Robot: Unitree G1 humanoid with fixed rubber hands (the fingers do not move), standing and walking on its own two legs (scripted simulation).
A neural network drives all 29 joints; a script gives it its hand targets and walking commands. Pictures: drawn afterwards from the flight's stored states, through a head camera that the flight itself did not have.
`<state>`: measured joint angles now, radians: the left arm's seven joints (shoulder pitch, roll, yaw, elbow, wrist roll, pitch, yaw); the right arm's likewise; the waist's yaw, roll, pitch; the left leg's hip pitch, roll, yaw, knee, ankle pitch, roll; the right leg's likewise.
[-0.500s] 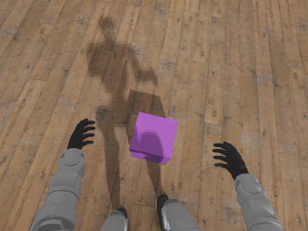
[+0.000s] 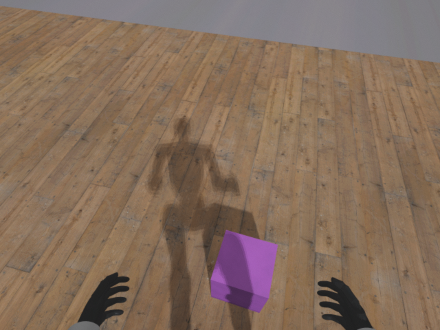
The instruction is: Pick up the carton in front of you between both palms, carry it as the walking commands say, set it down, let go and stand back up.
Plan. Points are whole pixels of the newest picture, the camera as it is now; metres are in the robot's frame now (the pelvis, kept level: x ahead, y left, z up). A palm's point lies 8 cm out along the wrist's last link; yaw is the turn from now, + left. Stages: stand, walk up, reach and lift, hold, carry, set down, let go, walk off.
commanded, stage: let go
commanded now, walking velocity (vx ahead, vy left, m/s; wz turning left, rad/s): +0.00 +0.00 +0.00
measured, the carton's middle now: (242, 272) +0.43 -0.09 -0.65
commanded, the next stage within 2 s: stand in 0.40 s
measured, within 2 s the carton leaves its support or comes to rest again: neither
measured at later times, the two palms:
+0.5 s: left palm out of the picture +0.13 +0.23 -0.08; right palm out of the picture +0.14 -0.28 -0.08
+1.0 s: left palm out of the picture +0.12 +0.26 -0.09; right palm out of the picture +0.15 -0.31 -0.11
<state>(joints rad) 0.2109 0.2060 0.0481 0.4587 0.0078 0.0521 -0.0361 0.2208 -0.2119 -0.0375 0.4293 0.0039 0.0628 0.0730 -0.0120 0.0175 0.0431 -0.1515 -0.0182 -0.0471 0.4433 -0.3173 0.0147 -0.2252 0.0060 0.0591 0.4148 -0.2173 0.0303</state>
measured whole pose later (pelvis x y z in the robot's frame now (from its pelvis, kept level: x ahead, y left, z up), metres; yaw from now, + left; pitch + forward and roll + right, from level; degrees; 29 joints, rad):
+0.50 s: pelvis -0.02 -0.03 -0.01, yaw +1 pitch -1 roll +0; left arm 0.20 0.25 0.03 0.59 0.05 0.05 0.00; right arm 0.21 -0.28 -0.03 0.51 -0.05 0.10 -0.01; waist -0.01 0.04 0.02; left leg -0.17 0.00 -0.06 0.53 -0.35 -0.02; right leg -0.26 0.03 0.04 0.54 -0.26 -0.01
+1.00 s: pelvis +0.01 -0.03 -0.01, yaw +2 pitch +0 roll +0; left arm 0.16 0.31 0.05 0.80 0.03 0.01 0.02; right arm 0.18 -0.36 -0.02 0.76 -0.04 0.00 -0.03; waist 0.01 0.05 0.02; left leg -0.12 0.01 -0.09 0.48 -0.36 -0.03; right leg -0.21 0.03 0.01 0.52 -0.30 -0.02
